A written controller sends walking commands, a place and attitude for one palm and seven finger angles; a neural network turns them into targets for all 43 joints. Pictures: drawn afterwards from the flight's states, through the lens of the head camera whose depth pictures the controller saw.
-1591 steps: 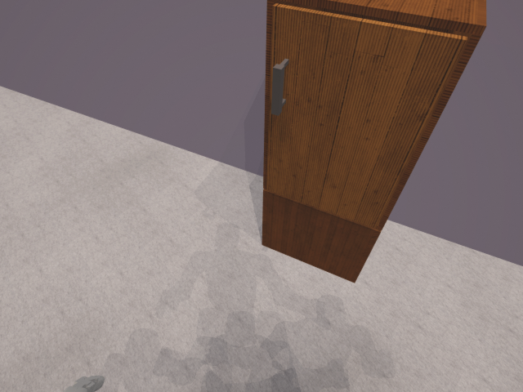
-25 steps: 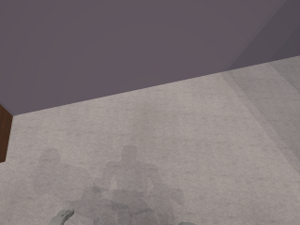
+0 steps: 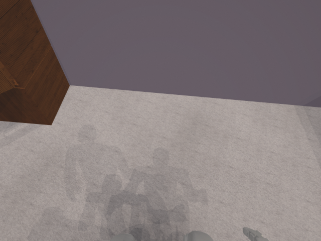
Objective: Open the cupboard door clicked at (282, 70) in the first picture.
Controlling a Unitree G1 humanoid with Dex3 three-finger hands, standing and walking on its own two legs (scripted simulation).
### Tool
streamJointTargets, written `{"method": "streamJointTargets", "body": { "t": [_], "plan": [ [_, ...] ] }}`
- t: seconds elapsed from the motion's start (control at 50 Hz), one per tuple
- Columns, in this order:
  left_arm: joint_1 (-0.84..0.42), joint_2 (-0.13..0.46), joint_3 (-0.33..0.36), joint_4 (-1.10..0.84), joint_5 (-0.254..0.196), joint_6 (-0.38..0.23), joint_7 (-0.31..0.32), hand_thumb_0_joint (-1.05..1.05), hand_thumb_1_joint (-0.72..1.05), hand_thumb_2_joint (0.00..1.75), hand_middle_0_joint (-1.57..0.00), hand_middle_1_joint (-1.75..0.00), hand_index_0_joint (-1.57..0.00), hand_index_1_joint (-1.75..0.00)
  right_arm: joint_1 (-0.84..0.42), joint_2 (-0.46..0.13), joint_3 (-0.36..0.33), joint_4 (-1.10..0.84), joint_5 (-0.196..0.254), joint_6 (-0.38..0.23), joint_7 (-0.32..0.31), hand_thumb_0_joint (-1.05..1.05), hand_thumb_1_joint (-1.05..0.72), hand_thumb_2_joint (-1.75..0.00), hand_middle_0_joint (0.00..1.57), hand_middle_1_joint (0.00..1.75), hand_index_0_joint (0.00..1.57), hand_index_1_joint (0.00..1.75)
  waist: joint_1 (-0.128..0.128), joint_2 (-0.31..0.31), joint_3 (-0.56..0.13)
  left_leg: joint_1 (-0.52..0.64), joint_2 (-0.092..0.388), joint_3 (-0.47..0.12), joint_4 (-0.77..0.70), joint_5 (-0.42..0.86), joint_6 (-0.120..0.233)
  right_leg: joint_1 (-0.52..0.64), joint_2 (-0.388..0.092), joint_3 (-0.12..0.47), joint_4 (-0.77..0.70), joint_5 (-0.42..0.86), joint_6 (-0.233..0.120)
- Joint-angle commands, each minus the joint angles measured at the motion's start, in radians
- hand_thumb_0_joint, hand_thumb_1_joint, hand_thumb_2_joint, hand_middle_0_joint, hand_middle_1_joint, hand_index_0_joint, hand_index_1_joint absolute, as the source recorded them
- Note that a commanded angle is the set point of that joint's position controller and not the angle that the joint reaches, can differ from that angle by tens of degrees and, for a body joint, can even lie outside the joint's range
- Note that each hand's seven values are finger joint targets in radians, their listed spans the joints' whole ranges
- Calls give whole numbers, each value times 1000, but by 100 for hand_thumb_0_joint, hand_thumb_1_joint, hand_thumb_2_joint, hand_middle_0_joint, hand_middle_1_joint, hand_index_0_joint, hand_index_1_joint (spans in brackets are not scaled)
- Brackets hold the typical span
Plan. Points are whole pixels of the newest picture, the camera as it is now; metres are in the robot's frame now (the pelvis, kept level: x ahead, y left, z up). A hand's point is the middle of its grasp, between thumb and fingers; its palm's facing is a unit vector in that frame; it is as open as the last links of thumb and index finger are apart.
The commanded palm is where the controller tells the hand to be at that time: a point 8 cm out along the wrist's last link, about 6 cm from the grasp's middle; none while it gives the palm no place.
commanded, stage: turn to face it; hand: left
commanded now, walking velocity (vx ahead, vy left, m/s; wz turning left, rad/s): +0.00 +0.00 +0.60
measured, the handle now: out of the picture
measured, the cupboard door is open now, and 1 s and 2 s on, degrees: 46 46 46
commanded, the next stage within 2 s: take the last steps up to it in 1.14 s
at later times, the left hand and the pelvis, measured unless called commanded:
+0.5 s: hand out of the picture +0.03 +0.17 -0.15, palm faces +0.32 -0.92 -0.22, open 7.4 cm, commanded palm none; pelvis +0.03 -0.03 +0.01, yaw +19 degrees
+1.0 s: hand out of the picture +0.04 +0.19 -0.14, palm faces +0.55 -0.78 -0.29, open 7.4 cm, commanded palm none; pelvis +0.07 -0.04 +0.01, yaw +35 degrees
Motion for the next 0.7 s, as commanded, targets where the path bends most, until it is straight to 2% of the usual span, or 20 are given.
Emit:
{"method": "streamJointTargets", "body": {
  "t": [0.0, 0.1, 0.16, 0.18, 0.2, 0.22, 0.24, 0.26, 0.28, 0.3, 0.38, 0.42, 0.48, 0.5, 0.52, 0.54, 0.56, 0.6, 0.64, 0.68],
  "plan": [
    [-42, 60, 20, -106, -2, -33, -6, 0, 90, 90, -20, -30, -20, -30, 51, -205, -44, -50, -7, -18, -24, 0, -90, -90, 20, 30, 20, 30, -29, 217, -147, 142, 245, -284, -269, 398, 135, -97, 22, 53, 13, 78, 5],
    [-23, 51, 16, -117, -5, -39, -5, 0, 90, 90, -20, -30, -20, -30, 26, -217, -54, -58, -10, -6, -17, 0, -90, -90, 20, 30, 20, 30, -18, 211, -150, 62, 213, -329, -254, 276, 128, 67, 85, 18, -261, 86, -6],
    [79, 78, 24, -105, -6, -60, 0, 0, 90, 90, -20, -30, -20, -30, -18, -200, -55, -71, 3, 0, -12, 0, -90, -90, 20, 30, 20, 30, 35, 191, -176, -42, 147, -307, -140, 252, 70, 294, 102, 8, -563, 268, -16],
    [106, 135, 37, -102, 4, -72, 9, 0, 90, 90, -20, -30, -20, -30, -8, -148, -50, -82, 11, 1, -8, 0, -90, -90, 20, 30, 20, 30, 49, 31, -181, -174, 59, -236, 1, 85, 12, 413, -49, 158, -720, 248, -58],
    [115, 219, 52, -106, 16, -77, 15, 0, 90, 90, -20, -30, -20, -30, -5, -87, -40, -104, 14, -1, -2, 0, -90, -90, 20, 30, 20, 30, 57, -255, -158, -304, -86, -64, 270, -257, -62, 427, -320, 440, -811, 324, -179],
    [101, 202, 42, -116, 6, -78, 20, 0, 90, 90, -20, -30, -20, -30, -7, -132, -46, -97, 3, 5, 2, 0, -90, -90, 20, 30, 20, 30, 49, -204, -147, -281, -26, -118, 491, -293, -52, 312, -375, 436, -810, 343, -243],
    [47, 158, 34, -121, 4, -79, 24, 0, 90, 90, -20, -30, -20, -30, -14, -122, -51, -81, 3, 12, 3, 0, -90, -90, 20, 30, 20, 30, 17, -205, -125, -291, -3, -123, 596, -242, -57, 285, -308, 376, -779, 412, -235],
    [-1, 124, 27, -134, 1, -74, 26, 0, 90, 90, -20, -30, -20, -30, 9, -118, -49, -67, 5, 18, 7, 0, -90, -90, 20, 30, 20, 30, -8, -175, -129, -285, 23, -106, 631, -184, -66, 293, -266, 258, -745, 501, -221],
    [-20, 100, 18, -140, 2, -76, 25, 0, 90, 90, -20, -30, -20, -30, 6, -100, -40, -58, 4, 19, 14, 0, -90, -90, 20, 30, 20, 30, -18, -162, -121, -271, 32, -78, 604, -152, -78, 300, -216, 147, -714, 615, -202],
    [-9, 94, 15, -137, 4, -80, 25, 0, 90, 90, -20, -30, -20, -30, -4, -86, -33, -55, 6, 20, 17, 0, -90, -90, 20, 30, 20, 30, -13, -164, -129, -257, 32, -50, 542, -149, -86, 327, -201, 93, -693, 716, -192],
    [70, 138, 29, -103, 8, -82, 22, 0, 90, 90, -20, -30, -20, -30, -64, -50, -12, -62, 13, 14, 26, 0, -90, -90, 20, 30, 20, 30, 32, -125, -144, -174, 18, 42, 248, -152, -87, 415, -215, 2, -632, 887, -177],
    [90, 157, 37, -88, 9, -80, 19, 0, 90, 90, -20, -30, -20, -30, -69, -46, -7, -66, 15, 7, 26, 0, -90, -90, 20, 30, 20, 30, 40, -152, -156, -134, 6, 70, 138, -141, -76, 436, -226, -14, -598, 926, -173],
    [74, 165, 44, -83, 0, -77, 12, 0, 90, 90, -20, -30, -20, -30, 6, -77, -14, -52, 10, -3, 22, 0, -90, -90, 20, 30, 20, 30, -4, -127, -181, 36, -15, 95, -86, 20, -54, 370, -216, -79, -473, 879, -116],
    [52, 159, 44, -92, -9, -74, 7, 0, 90, 90, -20, -30, -20, -30, 74, -117, -27, -35, 5, -10, 20, 0, -90, -90, 20, 30, 20, 30, -49, -39, -217, 195, 22, 61, -180, 182, -30, 264, -208, -112, -343, 801, -76],
    [51, 96, 35, -126, -15, -69, 0, 0, 90, 90, -20, -30, -20, -30, 145, -226, -55, -30, -5, -19, 13, 0, -90, -90, 20, 30, 20, 30, -85, 253, -276, 398, 275, -282, -197, 526, 94, -12, -79, -151, -112, 310, -1],
    [-17, 52, 10, -171, -11, -62, 2, 0, 90, 90, -20, -30, -20, -30, 225, -300, -72, -13, -1, -10, 3, 0, -90, -90, 20, 30, 20, 30, -123, 380, -285, 413, 444, -464, -222, 830, 234, -152, -2, -65, 67, -182, 12],
    [-84, 74, 12, -184, -2, -46, 15, 0, 90, 90, -20, -30, -20, -30, 245, -279, -65, -3, -1, -10, -5, 0, -90, -90, 20, 30, 20, 30, -125, 240, -265, 361, 426, -437, -207, 697, 238, -174, -7, 20, 131, -153, 3],
    [-101, 60, 16, -150, -8, -44, 11, 0, 90, 90, -20, -30, -20, -30, 144, -238, -57, -31, -5, -16, -25, 0, -90, -90, 20, 30, 20, 30, -83, 262, -186, 219, 341, -379, -244, 538, 198, -170, -15, 70, 137, -30, 8],
    [-52, 58, 19, -117, -4, -34, -1, 0, 90, 90, -20, -30, -20, -30, 69, -207, -43, -45, -6, -19, -26, 0, -90, -90, 20, 30, 20, 30, -33, 212, -151, 144, 263, -297, -266, 428, 147, -112, 6, 60, 87, 64, 7],
    [-41, 52, 19, -111, -4, -34, -6, 0, 90, 90, -20, -30, -20, -30, 65, -205, -41, -45, -6, -21, -24, 0, -90, -90, 20, 30, 20, 30, -25, 204, -162, 127, 238, -277, -276, 373, 136, -63, 26, 53, 0, 81, 4]
  ]
}}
